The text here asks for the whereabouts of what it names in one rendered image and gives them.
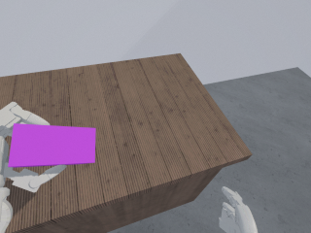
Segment sponge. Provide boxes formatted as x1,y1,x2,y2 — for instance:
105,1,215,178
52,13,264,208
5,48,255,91
8,123,96,168

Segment robot left forearm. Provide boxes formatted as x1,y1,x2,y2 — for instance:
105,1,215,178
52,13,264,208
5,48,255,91
0,187,13,233

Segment left robot hand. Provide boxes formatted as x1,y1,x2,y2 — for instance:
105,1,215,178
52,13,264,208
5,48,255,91
0,102,67,192

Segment table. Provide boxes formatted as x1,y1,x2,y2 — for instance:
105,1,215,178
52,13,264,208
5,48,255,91
0,53,252,233

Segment right robot hand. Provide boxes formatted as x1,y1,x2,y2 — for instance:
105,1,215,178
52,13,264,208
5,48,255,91
219,186,258,233

